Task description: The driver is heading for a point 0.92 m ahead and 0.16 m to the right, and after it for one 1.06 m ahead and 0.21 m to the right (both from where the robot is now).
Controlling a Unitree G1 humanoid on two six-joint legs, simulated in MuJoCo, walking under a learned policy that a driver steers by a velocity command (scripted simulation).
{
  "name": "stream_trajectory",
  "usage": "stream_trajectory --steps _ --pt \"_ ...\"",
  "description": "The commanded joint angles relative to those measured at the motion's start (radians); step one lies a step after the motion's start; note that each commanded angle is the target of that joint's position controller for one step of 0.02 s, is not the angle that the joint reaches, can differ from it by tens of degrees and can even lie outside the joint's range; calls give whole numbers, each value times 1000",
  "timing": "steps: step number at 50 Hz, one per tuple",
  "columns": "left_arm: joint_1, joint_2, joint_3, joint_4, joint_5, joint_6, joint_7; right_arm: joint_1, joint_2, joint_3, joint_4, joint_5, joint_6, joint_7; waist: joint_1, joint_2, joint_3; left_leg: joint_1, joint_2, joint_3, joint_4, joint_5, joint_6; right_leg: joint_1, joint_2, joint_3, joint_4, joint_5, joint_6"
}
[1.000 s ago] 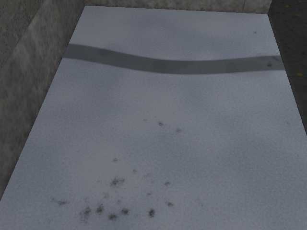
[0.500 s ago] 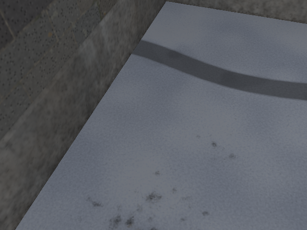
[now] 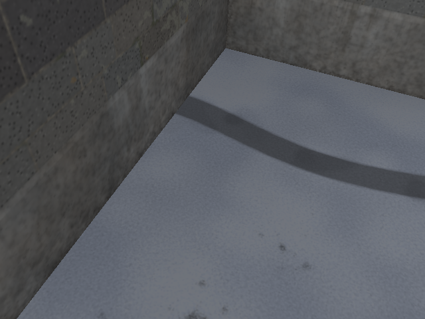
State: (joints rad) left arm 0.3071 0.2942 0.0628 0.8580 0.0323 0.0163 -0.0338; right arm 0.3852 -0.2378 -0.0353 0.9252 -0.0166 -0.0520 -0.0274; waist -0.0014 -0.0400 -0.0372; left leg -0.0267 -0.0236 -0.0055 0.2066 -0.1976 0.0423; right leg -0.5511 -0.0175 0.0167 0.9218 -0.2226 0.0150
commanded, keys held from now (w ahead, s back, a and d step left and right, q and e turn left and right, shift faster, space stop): w+e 0.44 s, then w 0.06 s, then w+q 0.50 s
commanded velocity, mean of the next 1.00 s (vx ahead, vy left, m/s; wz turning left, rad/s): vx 0.47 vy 0.00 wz -0.13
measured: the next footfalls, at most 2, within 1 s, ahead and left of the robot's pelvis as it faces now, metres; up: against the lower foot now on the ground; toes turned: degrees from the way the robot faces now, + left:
right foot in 0.22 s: +0.18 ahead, -0.16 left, +0.00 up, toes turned -11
left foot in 0.72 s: +0.55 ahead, -0.11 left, +0.00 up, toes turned -14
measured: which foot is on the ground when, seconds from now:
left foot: down 0.00-0.22, up 0.24-0.70, down 0.72-1.00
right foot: up 0.00-0.20, down 0.22-0.74, up 0.76-1.00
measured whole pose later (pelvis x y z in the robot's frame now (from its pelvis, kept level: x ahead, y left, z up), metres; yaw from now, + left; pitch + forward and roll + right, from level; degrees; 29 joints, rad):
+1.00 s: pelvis +0.51 -0.15 -0.01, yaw -8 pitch +0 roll +0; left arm 0.14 0.26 0.01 0.76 0.05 -0.04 -0.01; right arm 0.39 -0.25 -0.06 0.90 0.00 -0.05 0.01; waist -0.04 -0.03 0.05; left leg -0.16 -0.15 -0.06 0.32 -0.15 0.13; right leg -0.61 -0.09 0.06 0.95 -0.22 0.02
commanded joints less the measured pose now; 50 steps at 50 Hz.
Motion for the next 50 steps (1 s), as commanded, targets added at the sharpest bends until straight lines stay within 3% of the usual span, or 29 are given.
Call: stream_trajectory --steps 1,2,4,7,9,10,11,12,13,14,15,16,17,19,22,25,29,30,32,33,35,36,37,38,39,41,43,45,50 --pt "-134 37 6 -96 4 -19 -3 34 -149 -37 -23 -3 -28 -9 -42 145 134 68 300 -172 -121 -171 166 -219 -27 26 -44 9 9" --pt "-138 39 6 -95 -3 -21 -8 17 -143 -35 -26 -10 -29 -2 -40 153 134 43 289 -130 -111 -148 155 -171 -33 13 -85 16 2" --pt "-185 26 -1 -121 0 -20 -21 21 -148 -36 -20 -10 -37 2 -50 169 148 -8 294 -83 -97 -115 143 -88 -43 -23 -165 7 -22" --pt "-208 37 0 -144 -1 -21 -42 16 -185 -48 -21 -19 -38 12 -54 183 167 -46 304 -36 -41 -55 129 27 -25 -98 -261 -57 -78" --pt "-129 41 7 -133 -3 -29 -39 4 -206 -55 -18 -12 -30 18 0 156 140 -79 304 11 103 157 113 184 30 -151 -333 -79 -121" --pt "-4 58 21 -91 8 -42 -32 0 -199 -51 -25 -10 -28 20 53 95 80 -117 259 81 306 339 90 343 85 -162 -401 -61 -141" --pt "174 118 46 -36 17 -55 -18 7 -169 -38 -40 -18 -28 22 120 -30 -47 -245 203 161 615 337 50 582 13 -17 -444 -145 -174" --pt "263 278 77 -47 13 -66 -4 -2 -46 -6 -129 -12 -39 38 117 -344 -128 -626 17 180 989 -216 -20 801 -323 619 -647 -348 -320" --pt "240 237 68 -35 -20 -63 -2 -87 -112 -18 -134 -27 -48 36 120 -189 -112 -736 11 -29 1078 -299 -5 767 -347 789 -766 -315 -347" --pt "172 206 61 -45 -14 -58 5 -140 -138 -23 -152 -12 -55 42 92 -93 -7 -782 70 -44 1113 -220 13 706 -320 622 -700 -195 -336" --pt "116 154 49 -56 -14 -58 7 -148 -133 -20 -148 -6 -62 46 63 -2 32 -738 111 -43 1041 -123 18 614 -270 492 -683 -37 -306" --pt "71 127 39 -67 -17 -58 10 -147 -127 -21 -145 -13 -56 45 33 22 54 -683 129 -41 974 -91 14 542 -218 404 -693 59 -275" --pt "37 95 27 -73 -23 -59 17 -119 -125 -21 -137 -24 -43 46 4 -3 64 -635 137 -33 930 -67 -6 487 -176 331 -706 147 -251" --pt "54 91 23 -69 -33 -73 20 -109 -107 -19 -143 -36 -13 54 -12 -16 45 -610 115 -9 907 -48 -37 469 -142 274 -709 316 -263" --pt "93 115 29 -56 -38 -80 25 -215 -97 -15 -188 -34 5 58 -1 -12 82 -672 107 15 803 18 -68 447 -117 246 -740 354 -270" --pt "125 88 17 -41 -48 -82 31 -320 -83 -8 -217 -30 1 64 26 -15 105 -665 87 37 609 156 -78 456 -84 200 -745 423 -243" --pt "161 83 7 -15 -36 -95 38 -424 -68 2 -241 -13 -3 72 70 -26 108 -591 68 69 417 272 -30 534 -109 158 -763 510 -208" --pt "166 96 10 -11 -23 -96 38 -434 -71 4 -244 -8 -2 74 70 -37 105 -576 68 67 387 270 -8 569 -125 146 -764 504 -201" --pt "152 101 9 -1 -13 -96 45 -415 -94 -3 -240 -7 -3 74 49 -27 113 -532 49 68 346 208 36 624 -155 123 -742 597 -188" --pt "136 109 10 0 -9 -96 49 -368 -105 -9 -225 -6 -3 71 25 -28 95 -473 22 76 334 156 57 648 -160 101 -690 739 -175" --pt "121 132 15 8 10 -88 53 -159 -137 -27 -156 -3 -6 53 -60 -20 -12 -268 -53 100 315 49 95 683 -144 52 -421 993 -151" --pt "112 133 13 4 10 -84 52 -5 -156 -37 -112 -11 -12 43 -130 10 -87 -72 -24 62 277 56 126 589 -115 13 -194 905 -137" --pt "164 68 -6 -27 -8 -90 50 113 -243 -60 -106 -32 -18 29 -135 146 -200 175 215 -285 269 -34 220 348 -39 -35 148 553 -105" --pt "222 47 -6 -29 -22 -97 39 86 -271 -73 -98 -9 -4 36 -68 344 -251 313 389 -795 106 2 362 35 163 -33 444 -251 -61" --pt "148 97 -4 -45 10 -101 42 -20 -233 -69 -115 19 0 49 -44 175 -138 232 355 -764 72 -68 351 -75 85 67 486 -210 -80" --pt "3 89 -11 -79 6 -113 32 -88 -148 -50 -122 11 -2 49 -26 21 24 -5 280 -509 41 33 293 -64 -3 62 364 -99 -78" --pt "-6 68 -19 -92 19 -85 28 -85 -130 -40 -102 10 -12 41 19 33 50 -120 201 -398 20 175 247 7 -37 56 260 -97 -53" --pt "2 49 -26 -98 22 -63 23 -58 -150 -46 -92 15 -21 41 29 63 36 -155 173 -346 5 250 252 22 -43 33 192 -97 -26" --pt "-199 39 -35 -168 16 -52 20 15 -173 -58 -80 19 -14 38 -23 78 90 -176 121 -311 -45 187 219 -68 -62 0 -55 102 35"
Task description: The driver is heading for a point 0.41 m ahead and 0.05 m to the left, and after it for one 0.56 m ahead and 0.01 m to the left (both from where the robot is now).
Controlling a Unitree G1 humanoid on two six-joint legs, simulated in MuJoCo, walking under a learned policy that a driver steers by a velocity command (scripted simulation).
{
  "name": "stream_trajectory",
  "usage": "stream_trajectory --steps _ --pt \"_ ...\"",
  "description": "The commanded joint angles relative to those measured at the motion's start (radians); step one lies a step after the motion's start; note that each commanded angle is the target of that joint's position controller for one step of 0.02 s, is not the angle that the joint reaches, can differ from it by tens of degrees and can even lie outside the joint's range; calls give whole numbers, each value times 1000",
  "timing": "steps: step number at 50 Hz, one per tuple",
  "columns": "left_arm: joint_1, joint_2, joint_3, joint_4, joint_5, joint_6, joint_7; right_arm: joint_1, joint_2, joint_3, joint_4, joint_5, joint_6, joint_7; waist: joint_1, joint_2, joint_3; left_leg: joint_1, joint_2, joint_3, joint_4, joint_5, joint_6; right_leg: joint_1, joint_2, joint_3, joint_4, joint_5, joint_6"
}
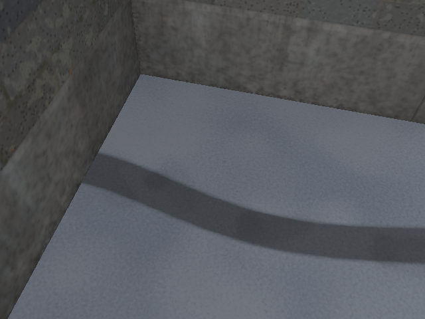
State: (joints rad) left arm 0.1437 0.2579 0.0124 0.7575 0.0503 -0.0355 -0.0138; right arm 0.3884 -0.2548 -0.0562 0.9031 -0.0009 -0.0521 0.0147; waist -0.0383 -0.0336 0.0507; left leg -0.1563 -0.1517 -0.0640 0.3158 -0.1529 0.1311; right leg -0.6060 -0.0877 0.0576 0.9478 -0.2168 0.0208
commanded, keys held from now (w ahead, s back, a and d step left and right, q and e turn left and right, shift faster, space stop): w+q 0.32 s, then q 0.24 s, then no key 0.44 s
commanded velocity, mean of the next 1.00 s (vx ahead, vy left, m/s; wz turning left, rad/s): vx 0.27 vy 0.00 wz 0.42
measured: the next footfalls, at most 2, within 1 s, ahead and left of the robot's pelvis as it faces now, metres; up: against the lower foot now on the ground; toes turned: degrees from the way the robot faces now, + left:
right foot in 0.28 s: +0.35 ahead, -0.14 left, +0.00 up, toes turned +13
left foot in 0.74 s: +0.41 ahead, +0.09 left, +0.00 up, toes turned +23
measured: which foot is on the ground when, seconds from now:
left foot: down 0.00-0.30, up 0.32-0.72, down 0.74-1.00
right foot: up 0.00-0.26, down 0.28-0.74, up 0.76-1.00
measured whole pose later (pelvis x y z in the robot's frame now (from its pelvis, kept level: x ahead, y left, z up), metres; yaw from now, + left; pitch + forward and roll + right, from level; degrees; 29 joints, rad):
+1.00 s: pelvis +0.34 -0.03 -0.01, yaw +25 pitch -1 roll -1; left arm 0.19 0.27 0.01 0.82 0.03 0.06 0.01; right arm 0.12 -0.22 -0.01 0.79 -0.01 0.00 -0.01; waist 0.01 -0.02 0.08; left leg -0.30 -0.05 -0.01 0.42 -0.10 0.05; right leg -0.29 0.00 0.02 0.69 -0.44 0.01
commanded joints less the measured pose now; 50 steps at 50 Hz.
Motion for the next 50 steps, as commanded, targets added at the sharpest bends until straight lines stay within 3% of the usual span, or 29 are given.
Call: stream_trajectory --steps 1,4,8,11,12,13,14,15,16,17,18,19,21,23,27,28,30,32,34,36,37,38,39,40,41,42,44,46,50 --pt "-69 74 14 -77 -5 0 -1 30 -156 -39 -55 5 -12 -4 0 77 -2 -26 242 -251 -145 149 116 -19 12 -40 -125 139 34" --pt "-160 72 11 -113 -7 -2 -3 101 -169 -47 -42 3 -9 -14 -45 83 -11 70 254 -298 -113 154 101 -67 28 -28 -216 193 44" --pt "-259 91 12 -155 -10 -16 -12 128 -172 -52 -51 -19 -2 -25 -74 81 8 166 274 -339 -39 262 96 -94 57 -20 -314 167 38" --pt "-193 109 18 -152 -18 -30 -10 65 -192 -60 -78 -19 -2 -30 -20 123 -17 109 270 -353 34 343 40 111 86 -11 -417 113 7" --pt "-118 125 27 -130 -22 -34 -2 33 -201 -62 -89 -19 -3 -28 17 129 -44 61 255 -352 90 407 16 248 109 -20 -444 76 -8" --pt "2 152 40 -95 -20 -43 10 14 -205 -61 -94 -14 -9 -20 78 94 -105 17 207 -324 229 456 -9 427 116 -24 -497 78 -30" --pt "141 215 60 -76 -3 -56 27 11 -168 -51 -110 -3 -18 -8 138 8 -216 -83 141 -259 458 327 -36 645 -21 100 -530 -37 -72" --pt "239 293 80 -85 20 -50 43 66 -72 -28 -143 31 -22 -9 146 -163 -350 -339 26 -118 742 -158 -66 910 -290 449 -584 -235 -140" --pt "207 299 89 -78 18 -31 37 124 -87 -24 -157 15 -16 -11 88 -261 -375 -478 33 -66 910 -389 -65 892 -371 750 -683 -300 -216" --pt "118 194 69 -101 21 -27 36 59 -146 -32 -129 -5 -4 -16 75 -88 -213 -515 103 -56 969 -287 -69 753 -328 617 -677 -253 -214" --pt "68 129 52 -106 9 -31 32 -4 -141 -33 -133 -9 1 -9 70 0 -111 -482 127 -41 946 -220 -79 628 -274 427 -667 -1 -208" --pt "51 99 40 -104 6 -36 31 -22 -128 -34 -134 -10 10 -5 50 7 -78 -443 151 -34 909 -203 -89 557 -233 289 -660 264 -193" --pt "82 97 36 -80 -9 -54 25 -18 -120 -39 -140 -28 41 5 27 -46 -74 -385 151 -3 894 -222 -102 495 -189 120 -629 658 -184" --pt "100 110 40 -68 -22 -67 17 -31 -108 -41 -162 -27 59 15 13 -79 -104 -385 132 13 874 -187 -106 504 -177 38 -615 818 -183" --pt "97 124 42 -55 -25 -50 26 -154 -81 -27 -226 -25 84 35 17 -98 -73 -402 142 47 684 -80 -121 482 -168 -71 -634 769 -184" --pt "79 130 43 -63 -21 -50 29 -183 -58 -17 -237 -31 86 39 17 -123 -59 -369 152 69 588 -58 -124 464 -159 -105 -646 746 -183" --pt "103 140 46 -46 -23 -45 29 -242 -45 -4 -255 -31 83 45 45 -112 -65 -265 139 102 441 -12 -120 438 -141 -139 -627 728 -182" --pt "131 163 53 -29 -29 -37 26 -270 -54 -1 -267 -31 82 41 59 -113 -75 -220 126 114 357 -15 -109 463 -153 -130 -589 720 -186" --pt "127 177 59 -27 -41 -23 30 -280 -76 -2 -276 -42 69 34 59 -103 -81 -186 116 110 265 -33 -86 492 -158 -108 -528 708 -173" --pt "143 176 58 -11 -48 -6 36 -201 -94 -4 -248 -45 47 20 18 -53 -131 -28 94 100 88 55 -53 488 -104 -122 -369 650 -141" --pt "181 154 49 -11 -45 -3 38 -152 -136 -11 -239 -59 34 10 2 27 -185 106 203 3 51 242 -22 412 -65 -145 -246 440 -104" --pt "250 49 18 -64 -53 8 32 -160 -232 -25 -275 -60 35 -4 44 270 -287 327 550 -391 109 804 151 154 68 -193 24 -282 -41" --pt "198 117 31 -26 -40 46 34 -93 -183 -25 -235 4 44 -26 -28 195 -367 258 584 -371 95 840 242 186 89 -61 127 -479 -24" --pt "168 133 36 -30 -36 59 28 -138 -156 -13 -229 12 49 -33 -1 153 -275 205 520 -295 70 755 225 162 73 -28 146 -448 -17" --pt "141 113 29 -20 -33 59 23 -211 -108 3 -227 6 51 -38 24 124 -179 112 456 -221 41 646 176 163 58 -19 92 -396 -14" --pt "133 109 27 -9 -29 59 23 -263 -88 12 -227 -1 53 -45 46 123 -129 55 404 -176 16 570 127 188 52 -23 29 -346 -9" --pt "168 108 25 22 -15 72 24 -290 -83 16 -208 -5 50 -48 67 149 -129 -8 350 -108 10 570 91 285 82 -50 -52 -291 -2" --pt "169 91 19 33 -19 86 26 -286 -94 13 -186 -5 41 -38 66 157 -150 -25 336 -102 4 466 74 346 99 -58 -159 -269 -5" --pt "141 82 12 46 -23 100 34 -292 -108 5 -145 -10 41 -29 58 183 -123 -109 318 -154 -45 -10 33 430 112 -67 -356 -155 -25"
